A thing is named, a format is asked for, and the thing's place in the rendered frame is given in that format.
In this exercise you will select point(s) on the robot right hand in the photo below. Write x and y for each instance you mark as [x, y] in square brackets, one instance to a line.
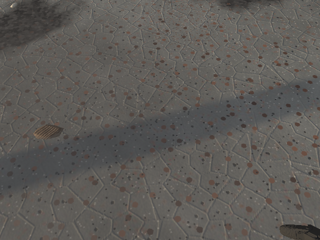
[300, 232]

